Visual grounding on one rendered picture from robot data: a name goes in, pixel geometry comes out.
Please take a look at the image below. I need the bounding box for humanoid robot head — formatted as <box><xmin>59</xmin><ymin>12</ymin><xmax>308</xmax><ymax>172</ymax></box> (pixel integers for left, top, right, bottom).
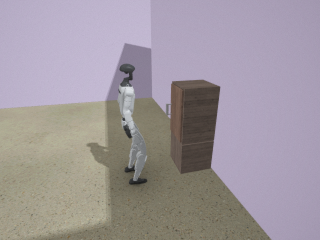
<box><xmin>119</xmin><ymin>63</ymin><xmax>135</xmax><ymax>87</ymax></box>

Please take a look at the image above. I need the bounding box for right robot foot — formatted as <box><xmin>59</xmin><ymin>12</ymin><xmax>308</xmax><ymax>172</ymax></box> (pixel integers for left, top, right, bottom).
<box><xmin>129</xmin><ymin>177</ymin><xmax>148</xmax><ymax>185</ymax></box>

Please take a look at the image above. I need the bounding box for robot right forearm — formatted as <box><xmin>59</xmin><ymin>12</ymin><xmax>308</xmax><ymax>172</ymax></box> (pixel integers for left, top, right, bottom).
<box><xmin>124</xmin><ymin>111</ymin><xmax>138</xmax><ymax>137</ymax></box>

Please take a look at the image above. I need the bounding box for handle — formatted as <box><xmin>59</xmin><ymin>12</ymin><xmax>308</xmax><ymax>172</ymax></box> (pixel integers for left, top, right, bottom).
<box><xmin>166</xmin><ymin>103</ymin><xmax>172</xmax><ymax>116</ymax></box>

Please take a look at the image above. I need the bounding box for right robot hand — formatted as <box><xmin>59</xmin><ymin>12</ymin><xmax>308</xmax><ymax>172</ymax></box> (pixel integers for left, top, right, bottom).
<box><xmin>132</xmin><ymin>135</ymin><xmax>144</xmax><ymax>152</ymax></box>

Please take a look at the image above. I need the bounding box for cupboard door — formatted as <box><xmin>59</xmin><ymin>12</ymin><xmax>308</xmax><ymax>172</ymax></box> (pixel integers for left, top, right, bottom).
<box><xmin>170</xmin><ymin>83</ymin><xmax>184</xmax><ymax>143</ymax></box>

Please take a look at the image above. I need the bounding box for right robot upper arm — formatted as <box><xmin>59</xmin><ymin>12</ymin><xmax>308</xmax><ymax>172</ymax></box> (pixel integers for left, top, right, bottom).
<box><xmin>122</xmin><ymin>87</ymin><xmax>134</xmax><ymax>116</ymax></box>

